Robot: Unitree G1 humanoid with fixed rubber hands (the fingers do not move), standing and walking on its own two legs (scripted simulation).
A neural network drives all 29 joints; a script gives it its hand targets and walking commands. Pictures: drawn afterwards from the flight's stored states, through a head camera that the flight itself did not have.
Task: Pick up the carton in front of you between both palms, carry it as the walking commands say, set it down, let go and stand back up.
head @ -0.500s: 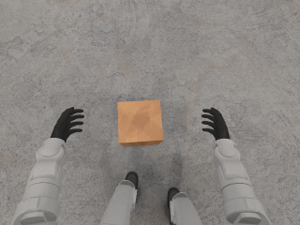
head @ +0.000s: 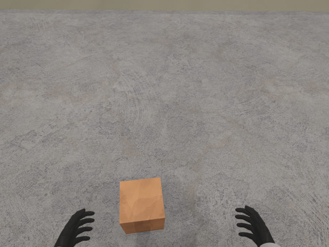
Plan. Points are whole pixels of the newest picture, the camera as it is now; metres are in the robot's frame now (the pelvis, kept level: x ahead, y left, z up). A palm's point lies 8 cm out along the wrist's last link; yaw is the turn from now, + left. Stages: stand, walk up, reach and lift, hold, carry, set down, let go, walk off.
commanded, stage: let go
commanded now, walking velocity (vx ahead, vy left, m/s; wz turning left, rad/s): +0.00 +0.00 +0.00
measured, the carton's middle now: (142, 206) +0.41 +0.11 -0.65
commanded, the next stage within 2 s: stand in 0.40 s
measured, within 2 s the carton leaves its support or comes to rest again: neither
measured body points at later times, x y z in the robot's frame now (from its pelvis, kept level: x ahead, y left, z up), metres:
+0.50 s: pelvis +0.01 +0.01 -0.01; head +0.01 +0.02 +0.44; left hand +0.17 +0.27 -0.09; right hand +0.16 -0.24 -0.09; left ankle +0.02 +0.14 -0.74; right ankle -0.05 -0.12 -0.74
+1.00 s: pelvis +0.01 +0.03 +0.00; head +0.02 +0.04 +0.44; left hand +0.15 +0.31 -0.11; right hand +0.14 -0.27 -0.10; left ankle +0.02 +0.14 -0.74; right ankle -0.05 -0.12 -0.74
